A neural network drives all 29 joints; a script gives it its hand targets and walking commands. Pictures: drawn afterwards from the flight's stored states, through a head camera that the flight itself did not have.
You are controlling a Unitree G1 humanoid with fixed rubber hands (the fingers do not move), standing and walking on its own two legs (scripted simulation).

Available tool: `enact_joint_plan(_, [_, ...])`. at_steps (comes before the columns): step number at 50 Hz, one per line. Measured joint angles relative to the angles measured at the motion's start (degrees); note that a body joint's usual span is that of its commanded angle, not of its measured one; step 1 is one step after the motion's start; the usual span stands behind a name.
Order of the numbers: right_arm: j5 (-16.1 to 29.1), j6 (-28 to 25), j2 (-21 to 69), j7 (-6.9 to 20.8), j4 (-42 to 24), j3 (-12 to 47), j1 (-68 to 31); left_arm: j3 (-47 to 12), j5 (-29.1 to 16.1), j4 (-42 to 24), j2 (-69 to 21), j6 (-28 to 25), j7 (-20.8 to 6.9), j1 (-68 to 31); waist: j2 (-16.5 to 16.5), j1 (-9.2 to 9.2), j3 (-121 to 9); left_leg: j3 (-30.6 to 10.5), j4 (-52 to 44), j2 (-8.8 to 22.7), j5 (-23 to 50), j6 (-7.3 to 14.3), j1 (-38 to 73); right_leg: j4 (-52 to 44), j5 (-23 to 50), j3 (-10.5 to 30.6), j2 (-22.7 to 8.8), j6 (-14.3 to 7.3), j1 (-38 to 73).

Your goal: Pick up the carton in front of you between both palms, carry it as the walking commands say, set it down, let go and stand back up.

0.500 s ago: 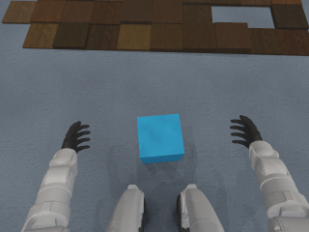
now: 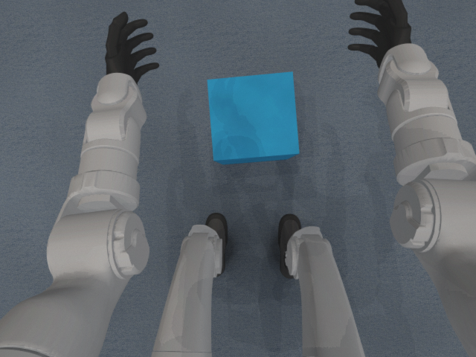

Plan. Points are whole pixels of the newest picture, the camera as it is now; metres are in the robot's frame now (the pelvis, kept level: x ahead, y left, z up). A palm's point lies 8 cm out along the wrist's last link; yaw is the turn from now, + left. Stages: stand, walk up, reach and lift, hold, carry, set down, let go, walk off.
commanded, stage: reach and lift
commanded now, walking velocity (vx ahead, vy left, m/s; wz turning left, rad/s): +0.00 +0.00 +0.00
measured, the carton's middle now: (252, 125) +0.50 +0.01 -0.51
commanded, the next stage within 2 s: none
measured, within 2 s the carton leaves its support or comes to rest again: leaves its support in 1.68 s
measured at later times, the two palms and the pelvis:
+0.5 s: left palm (167, 119) +0.48 +0.21 -0.34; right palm (338, 106) +0.51 -0.18 -0.34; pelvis -0.01 +0.00 -0.19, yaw +1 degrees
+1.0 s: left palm (183, 122) +0.50 +0.19 -0.45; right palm (320, 115) +0.52 -0.17 -0.46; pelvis -0.03 +0.00 -0.27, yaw +2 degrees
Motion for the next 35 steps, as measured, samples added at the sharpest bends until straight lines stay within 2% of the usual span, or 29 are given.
enact_joint_plan(6, [-2.12, -3.51, 2.52, -0.75, -0.63, -2.39, 3.53, 2.42, 2.27, 0.5, -1.55, -4.06, -0.95, 3.3, -0.19, -0.25, -4.67, -0.07, 4.49, 0.03, -2.71, -0.04, -7.37, 4.49, -2.71, -0.01, 0.04, -0.05, -7.38])
enact_joint_plan(10, [-1.6, -5.18, 3.39, -1.71, -1.07, -2.09, 5.93, 1.74, 1.39, 1.07, -1.29, -5.99, -1.03, 5.2, -0.23, -0.55, -7.17, -0.24, 11.57, -0.1, -5.82, -0.16, -14.61, 11.55, -5.84, -0.01, -0.01, 0.01, -14.57])
enact_joint_plan(16, [3.48, -6.28, 1.77, -3.57, -3.74, 2.57, 7.2, -3.25, -4.09, -0.41, 0.95, -7.03, 0.39, 5.77, 0.12, -0.96, -5.54, -0.61, 24.65, -0.64, -9.92, -0.37, -25.22, 24.66, -10.13, 0.26, -0.06, 0.27, -25.05])
enact_joint_plan(23, [10.51, -4.96, -1.96, -5.42, -5.62, 8.8, 3.97, -8.69, -10.13, -2.41, 4.04, -5.51, 2.74, 2.57, 0.47, -1.05, 1.11, -0.72, 38.74, -0.82, -12.25, -0.32, -33.4, 38.63, -12.34, 0.41, 0.05, 0.44, -33.18])
enact_joint_plan(29, [13.16, -3.76, -4.07, -6.2, 0.29, 10.97, -3.69, -10.3, -12.1, 2.98, 5.42, -4.06, 3.66, -4.88, 0.52, -0.85, 7.33, -0.63, 46.66, -0.96, -11.89, -0.43, -36.97, 46.64, -12.01, 0.63, 0.11, 0.49, -36.82])
enact_joint_plan(35, [14.3, -4.84, -5.05, -6.22, 7.96, 12.49, -10.83, -11.48, -13.0, 10.61, 6.24, -5.03, 3.56, -12.0, 0.72, -0.78, 13.5, -0.55, 51.58, -1.16, -11.22, -0.54, -39.18, 51.72, -11.43, 0.79, 0.06, 0.46, -39.08])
